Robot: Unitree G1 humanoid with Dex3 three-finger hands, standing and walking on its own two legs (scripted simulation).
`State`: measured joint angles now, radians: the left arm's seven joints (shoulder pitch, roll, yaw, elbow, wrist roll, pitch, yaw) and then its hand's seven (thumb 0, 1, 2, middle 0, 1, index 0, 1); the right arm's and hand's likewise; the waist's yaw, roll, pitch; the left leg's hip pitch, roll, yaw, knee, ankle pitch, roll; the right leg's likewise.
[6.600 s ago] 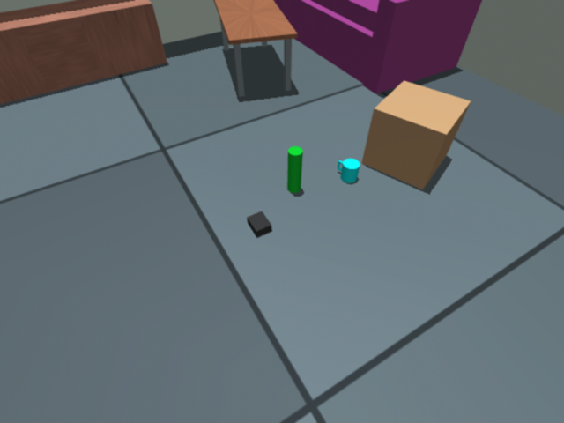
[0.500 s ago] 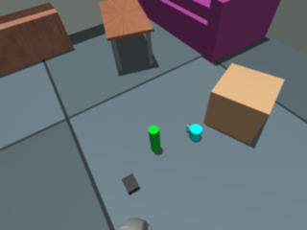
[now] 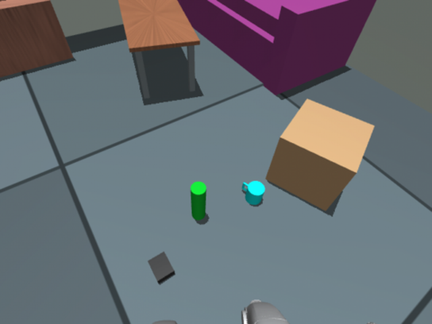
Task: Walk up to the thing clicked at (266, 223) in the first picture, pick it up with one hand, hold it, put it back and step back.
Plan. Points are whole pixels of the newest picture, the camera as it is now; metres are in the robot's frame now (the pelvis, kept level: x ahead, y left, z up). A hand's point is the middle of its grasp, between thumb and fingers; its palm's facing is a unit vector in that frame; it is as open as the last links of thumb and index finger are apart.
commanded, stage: walk up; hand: left
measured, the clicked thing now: (161, 267) +0.43 +0.22 -0.74
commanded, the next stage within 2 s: stand in 0.08 s
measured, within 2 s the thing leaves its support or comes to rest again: neither
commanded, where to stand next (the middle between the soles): +0.08 +0.01 m, yaw -1 degrees
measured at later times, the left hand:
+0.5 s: hand out of the picture +0.10 +0.25 -0.14, palm faces -0.03 -0.94 -0.33, open 7.3 cm
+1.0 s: hand out of the picture +0.09 +0.25 -0.13, palm faces -0.03 -0.93 -0.37, open 7.3 cm
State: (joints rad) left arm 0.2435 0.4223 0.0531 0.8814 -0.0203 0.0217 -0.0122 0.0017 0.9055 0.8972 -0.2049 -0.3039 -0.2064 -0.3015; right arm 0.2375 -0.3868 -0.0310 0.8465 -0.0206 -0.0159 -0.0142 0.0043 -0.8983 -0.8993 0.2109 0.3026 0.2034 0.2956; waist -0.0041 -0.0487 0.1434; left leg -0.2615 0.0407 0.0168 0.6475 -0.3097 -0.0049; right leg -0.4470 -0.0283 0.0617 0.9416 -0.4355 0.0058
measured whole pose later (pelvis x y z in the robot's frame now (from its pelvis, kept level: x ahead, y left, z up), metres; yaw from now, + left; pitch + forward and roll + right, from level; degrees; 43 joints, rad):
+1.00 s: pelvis +0.02 -0.01 +0.02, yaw +0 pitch -2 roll +0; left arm 0.10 0.36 -0.01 1.16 0.01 -0.03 -0.01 0.00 0.90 0.90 -0.21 -0.30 -0.21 -0.30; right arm 0.08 -0.35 -0.01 1.14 0.00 -0.01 0.02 0.00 -0.90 -0.90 0.21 0.30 0.20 0.30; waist 0.00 0.01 0.06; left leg -0.06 0.01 -0.03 0.32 -0.22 -0.03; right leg -0.17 -0.03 0.00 0.35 -0.13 0.02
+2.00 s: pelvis +0.03 -0.02 +0.02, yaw +0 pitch -2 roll +0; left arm 0.08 0.35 0.00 1.14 0.01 -0.02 -0.01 0.00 0.90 0.90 -0.21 -0.30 -0.21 -0.30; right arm 0.11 -0.36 0.00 1.13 -0.01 -0.01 0.00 0.00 -0.90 -0.90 0.21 0.30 0.20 0.29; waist 0.00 0.01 0.05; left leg -0.05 0.03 -0.04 0.31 -0.23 -0.04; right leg -0.16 -0.01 -0.01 0.35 -0.15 0.01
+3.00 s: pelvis -0.16 +0.02 +0.00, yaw -5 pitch -2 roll -1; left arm 0.19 0.38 0.08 0.86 0.04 0.06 -0.02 0.00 0.90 0.90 -0.21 -0.30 -0.21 -0.30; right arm 0.09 -0.39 -0.06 0.86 -0.01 0.05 -0.02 0.00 -0.90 -0.90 0.21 0.30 0.20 0.30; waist 0.01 0.02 0.18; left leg -0.44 0.03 0.01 0.74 -0.35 0.00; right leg -0.23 0.03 0.03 0.66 -0.39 -0.01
